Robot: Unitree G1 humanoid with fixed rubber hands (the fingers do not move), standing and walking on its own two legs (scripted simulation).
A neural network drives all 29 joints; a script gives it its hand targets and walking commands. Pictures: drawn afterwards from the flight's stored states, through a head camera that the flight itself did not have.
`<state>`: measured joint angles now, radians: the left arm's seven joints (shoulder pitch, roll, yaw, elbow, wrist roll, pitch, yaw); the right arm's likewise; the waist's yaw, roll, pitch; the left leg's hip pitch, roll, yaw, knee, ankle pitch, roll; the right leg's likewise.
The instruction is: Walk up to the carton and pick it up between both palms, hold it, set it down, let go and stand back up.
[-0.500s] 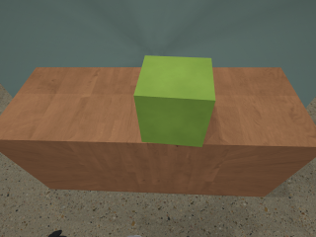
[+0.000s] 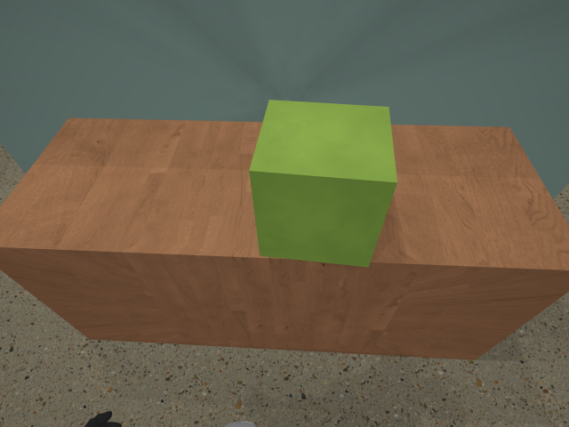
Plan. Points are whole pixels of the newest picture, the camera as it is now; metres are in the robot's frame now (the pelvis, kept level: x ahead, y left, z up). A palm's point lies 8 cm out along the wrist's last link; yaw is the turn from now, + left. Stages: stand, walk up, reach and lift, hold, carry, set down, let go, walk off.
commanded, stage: walk up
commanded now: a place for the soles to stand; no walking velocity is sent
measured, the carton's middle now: (320, 186) +0.57 -0.03 -0.03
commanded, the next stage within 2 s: none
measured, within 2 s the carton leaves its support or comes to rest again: neither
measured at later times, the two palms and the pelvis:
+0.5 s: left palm out of the picture +0.09 +0.31 -0.09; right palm out of the picture +0.08 -0.31 -0.08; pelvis +0.00 +0.00 +0.00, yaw +0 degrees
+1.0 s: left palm out of the picture +0.10 +0.31 -0.09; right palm out of the picture +0.08 -0.32 -0.09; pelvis +0.00 +0.00 +0.00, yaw +0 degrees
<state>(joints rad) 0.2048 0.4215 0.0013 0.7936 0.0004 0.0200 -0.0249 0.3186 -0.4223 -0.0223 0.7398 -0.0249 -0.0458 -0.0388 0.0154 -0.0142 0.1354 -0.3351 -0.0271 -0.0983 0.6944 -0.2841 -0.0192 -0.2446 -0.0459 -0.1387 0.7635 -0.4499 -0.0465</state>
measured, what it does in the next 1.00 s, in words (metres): steps on the spot: left foot, then left foot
